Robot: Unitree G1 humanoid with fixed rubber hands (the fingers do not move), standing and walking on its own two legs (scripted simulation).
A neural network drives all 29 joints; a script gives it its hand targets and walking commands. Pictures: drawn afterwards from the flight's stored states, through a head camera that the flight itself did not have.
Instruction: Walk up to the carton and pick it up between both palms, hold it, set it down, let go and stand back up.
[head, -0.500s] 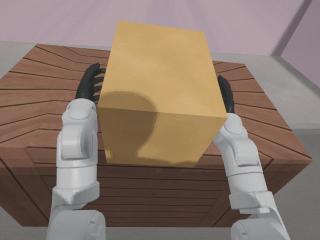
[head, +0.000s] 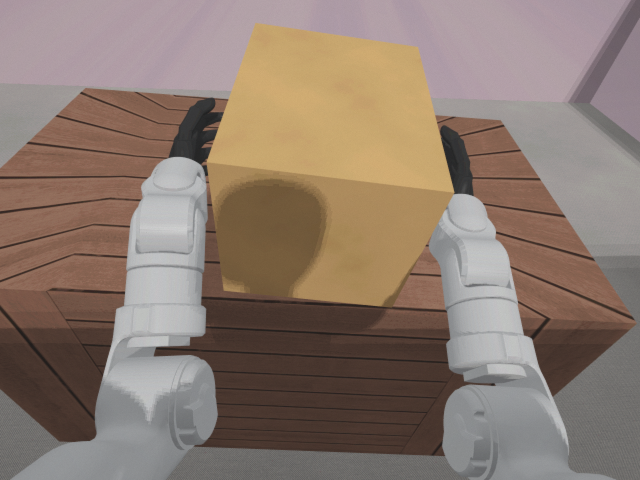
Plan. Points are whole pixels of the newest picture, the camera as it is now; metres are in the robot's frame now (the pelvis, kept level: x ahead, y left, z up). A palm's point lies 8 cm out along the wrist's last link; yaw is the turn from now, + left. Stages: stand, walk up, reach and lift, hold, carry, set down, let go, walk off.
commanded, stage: reach and lift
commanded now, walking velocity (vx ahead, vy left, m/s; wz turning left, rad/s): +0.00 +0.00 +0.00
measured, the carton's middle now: (323, 165) +0.45 -0.03 +0.20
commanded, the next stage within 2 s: hold in 0.46 s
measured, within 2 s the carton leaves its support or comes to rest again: neither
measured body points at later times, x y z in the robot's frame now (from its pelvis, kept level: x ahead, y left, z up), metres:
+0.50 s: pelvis -0.01 +0.03 +0.00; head -0.02 +0.08 +0.45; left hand +0.40 +0.15 +0.22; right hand +0.37 -0.15 +0.21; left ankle +0.01 +0.15 -0.75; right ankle +0.04 -0.08 -0.75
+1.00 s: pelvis +0.00 +0.02 +0.00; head -0.05 +0.06 +0.44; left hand +0.36 +0.20 +0.24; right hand +0.38 -0.11 +0.25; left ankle +0.01 +0.15 -0.75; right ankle +0.04 -0.08 -0.75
